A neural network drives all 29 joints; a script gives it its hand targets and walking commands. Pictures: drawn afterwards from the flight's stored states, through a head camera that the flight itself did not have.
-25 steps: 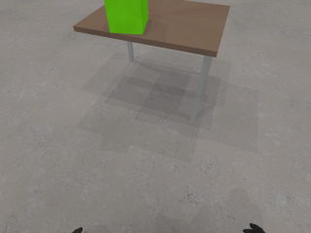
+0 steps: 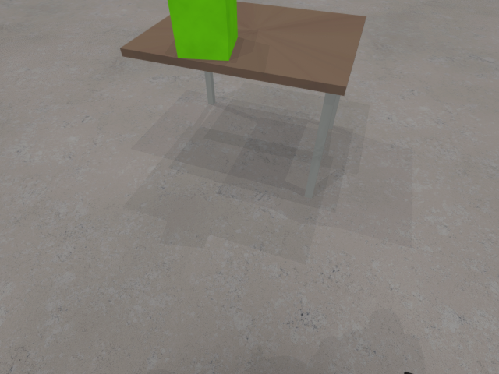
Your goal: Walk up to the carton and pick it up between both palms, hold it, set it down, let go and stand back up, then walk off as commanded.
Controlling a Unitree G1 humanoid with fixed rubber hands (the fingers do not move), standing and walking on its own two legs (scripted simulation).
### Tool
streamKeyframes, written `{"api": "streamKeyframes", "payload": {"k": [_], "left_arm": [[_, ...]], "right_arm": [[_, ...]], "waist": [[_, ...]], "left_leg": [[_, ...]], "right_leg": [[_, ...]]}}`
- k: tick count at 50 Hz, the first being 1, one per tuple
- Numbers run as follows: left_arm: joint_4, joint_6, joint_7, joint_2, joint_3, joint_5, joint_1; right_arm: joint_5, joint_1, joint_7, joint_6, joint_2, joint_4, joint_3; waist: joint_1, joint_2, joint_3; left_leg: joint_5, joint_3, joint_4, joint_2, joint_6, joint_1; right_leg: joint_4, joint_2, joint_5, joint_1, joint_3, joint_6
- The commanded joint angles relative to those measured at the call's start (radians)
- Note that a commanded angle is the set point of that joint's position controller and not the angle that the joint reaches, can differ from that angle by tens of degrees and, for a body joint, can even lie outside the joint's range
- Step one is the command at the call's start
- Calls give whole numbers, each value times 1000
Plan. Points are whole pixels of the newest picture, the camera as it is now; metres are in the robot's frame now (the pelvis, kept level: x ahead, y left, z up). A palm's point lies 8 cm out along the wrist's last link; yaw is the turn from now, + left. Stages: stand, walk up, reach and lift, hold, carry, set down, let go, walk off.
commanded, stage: stand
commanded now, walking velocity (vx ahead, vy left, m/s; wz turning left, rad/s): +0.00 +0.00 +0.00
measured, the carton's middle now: (206, 17) +1.37 +0.16 +0.03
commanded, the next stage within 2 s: none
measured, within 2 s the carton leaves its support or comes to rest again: neither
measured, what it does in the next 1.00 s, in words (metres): stands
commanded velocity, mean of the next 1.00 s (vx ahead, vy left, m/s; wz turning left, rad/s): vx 0.00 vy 0.00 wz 0.00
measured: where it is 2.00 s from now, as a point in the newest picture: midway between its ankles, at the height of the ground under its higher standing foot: outside the picture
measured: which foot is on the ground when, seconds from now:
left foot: down 0.00-1.00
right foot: down 0.00-1.00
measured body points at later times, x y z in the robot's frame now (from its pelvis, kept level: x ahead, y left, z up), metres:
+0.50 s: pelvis -0.01 -0.01 +0.01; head -0.01 -0.02 +0.46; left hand +0.07 +0.24 -0.13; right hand +0.06 -0.29 -0.13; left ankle +0.01 +0.12 -0.72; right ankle +0.01 -0.12 -0.72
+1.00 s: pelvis -0.01 -0.01 +0.01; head -0.01 -0.02 +0.46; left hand +0.06 +0.24 -0.13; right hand +0.05 -0.29 -0.13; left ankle +0.01 +0.12 -0.72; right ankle +0.01 -0.12 -0.72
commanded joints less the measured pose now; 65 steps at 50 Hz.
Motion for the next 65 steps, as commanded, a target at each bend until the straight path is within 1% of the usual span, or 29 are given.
{"api": "streamKeyframes", "payload": {"k": [1, 2, 7, 14, 16, 17, 19, 20, 22, 24, 25, 26, 28, 29, 32, 33, 36, 40, 41, 42, 43, 48, 50, 53, 55, 58, 60, 61, 65], "left_arm": [[-33, -29, 10, 284, 84, 12, -83], [-28, -29, 9, 282, 81, 12, -79], [-15, -34, 5, 288, 79, 12, -94], [6, -35, 8, 281, 73, 8, -97], [10, -35, 11, 286, 77, 11, -88], [12, -35, 10, 287, 79, 12, -92], [19, -37, 11, 296, 78, 11, -92], [17, -34, 11, 285, 75, 12, -104], [14, -34, 11, 281, 75, 10, -103], [18, -40, 10, 291, 75, 8, -92], [18, -42, 9, 277, 71, 10, -103], [24, -41, 9, 292, 73, 12, -93], [25, -41, 10, 287, 72, 11, -93], [25, -40, 13, 287, 71, 10, -93], [25, -40, 11, 282, 72, 9, -88], [25, -41, 11, 278, 72, 9, -88], [29, -41, 12, 286, 70, 8, -94], [37, -42, 10, 297, 76, 11, -87], [34, -44, 9, 295, 73, 6, -88], [36, -41, 9, 286, 73, 8, -89], [38, -42, 10, 289, 69, 11, -90], [44, -38, 10, 285, 72, 6, -83], [42, -40, 9, 291, 70, 8, -99], [43, -39, 12, 287, 70, 5, -89], [41, -38, 9, 280, 68, 7, -93], [46, -38, 10, 291, 71, 7, -89], [44, -40, 10, 280, 68, 8, -94], [50, -40, 10, 296, 71, 9, -98], [46, -39, 12, 287, 69, 7, -97]], "right_arm": [[-12, -80, -20, -22, -227, -30, -59], [-14, -76, -19, -22, -225, -35, -59], [-9, -72, -13, -21, -215, -16, -57], [-11, -77, -13, -20, -219, 2, -54], [-8, -82, -13, -19, -216, 12, -54], [-12, -78, -15, -21, -217, 15, -54], [-13, -63, -14, -21, -208, 17, -52], [-10, -66, -13, -22, -214, 20, -51], [-11, -77, -14, -20, -212, 21, -49], [-9, -73, -13, -16, -221, 26, -51], [-8, -79, -12, -18, -216, 30, -51], [-5, -67, -12, -18, -210, 28, -51], [-8, -57, -11, -16, -219, 35, -49], [-6, -60, -11, -18, -210, 34, -49], [-8, -69, -9, -20, -217, 40, -48], [-7, -71, -10, -21, -211, 39, -47], [-9, -69, -9, -19, -206, 40, -42], [-8, -68, -9, -17, -216, 48, -42], [-6, -65, -9, -16, -209, 49, -42], [-9, -68, -11, -18, -223, 52, -46], [-4, -71, -8, -16, -203, 47, -40], [-7, -52, -7, -18, -221, 56, -45], [-5, -71, -6, -19, -215, 52, -41], [-8, -59, -7, -19, -220, 61, -41], [-5, -68, -10, -18, -222, 57, -41], [-6, -83, -7, -19, -219, 52, -41], [-6, -79, -8, -20, -207, 53, -38], [-5, -68, -6, -18, -212, 58, -37], [-5, -69, -6, -16, -219, 61, -42]], "waist": [[4, -17, -8], [-4, -27, -3], [-8, -39, -7], [-9, -23, 4], [1, -52, -3], [-4, -54, -17], [-12, -35, -7], [-16, -63, 11], [-8, -37, 1], [-5, -64, -21], [-9, -49, -32], [-14, -71, -32], [-12, -80, -20], [-17, -65, -31], [0, -44, -27], [-8, -39, -38], [-10, -69, -38], [-3, -40, -44], [-2, -76, -22], [-3, -59, -38], [-7, -72, -30], [-9, -42, -34], [-9, -66, -33], [-9, -45, -28], [-1, -71, -41], [1, -49, -49], [-1, -54, -38], [-5, -80, -25], [-7, -60, -15]], "left_leg": [[174, -122, -225, 93, 60, 31], [178, -116, -219, 86, 59, 43], [149, -113, -226, 83, 51, 50], [164, -116, -246, 88, 49, 67], [164, -109, -240, 86, 47, 56], [167, -103, -240, 85, 47, 80], [174, -107, -243, 85, 47, 81], [171, -109, -251, 84, 45, 70], [182, -105, -256, 86, 45, 79], [177, -96, -253, 82, 41, 81], [180, -97, -252, 84, 43, 92], [187, -97, -250, 85, 42, 100], [182, -100, -260, 84, 42, 96], [196, -96, -261, 85, 39, 115], [206, -98, -272, 90, 38, 105], [192, -100, -270, 90, 39, 114], [205, -96, -279, 92, 35, 121], [192, -96, -285, 91, 40, 103], [188, -96, -293, 90, 38, 104], [189, -94, -284, 95, 39, 120], [183, -89, -290, 90, 35, 120], [181, -91, -289, 91, 35, 123], [194, -101, -305, 98, 36, 117], [199, -97, -308, 97, 37, 120], [214, -98, -308, 101, 35, 126], [197, -94, -311, 98, 35, 130], [196, -94, -311, 100, 35, 134], [186, -91, -317, 96, 34, 127], [187, -97, -318, 95, 35, 131]], "right_leg": [[-223, -100, 165, 33, 120, -77], [-233, -102, 161, 22, 128, -78], [-261, -112, 118, 15, 138, -76], [-276, -109, 134, 18, 141, -69], [-281, -113, 144, 36, 139, -71], [-287, -117, 146, 32, 149, -71], [-301, -123, 146, 29, 164, -72], [-303, -117, 148, 25, 157, -73], [-307, -121, 146, 30, 157, -70], [-314, -120, 159, 49, 151, -68], [-318, -125, 165, 54, 159, -70], [-324, -126, 185, 49, 163, -71], [-324, -126, 174, 50, 157, -69], [-325, -125, 181, 44, 161, -64], [-324, -126, 156, 49, 151, -65], [-329, -124, 153, 53, 157, -64], [-337, -126, 166, 51, 154, -62], [-335, -124, 178, 74, 152, -59], [-341, -118, 156, 56, 148, -57], [-345, -121, 156, 55, 152, -58], [-352, -128, 145, 49, 157, -60], [-353, -126, 144, 55, 156, -58], [-352, -113, 156, 62, 142, -55], [-355, -121, 172, 66, 149, -55], [-351, -117, 180, 80, 138, -53], [-359, -118, 180, 83, 142, -51], [-370, -122, 165, 71, 152, -51], [-374, -124, 153, 68, 152, -51], [-388, -126, 145, 62, 158, -50]]}}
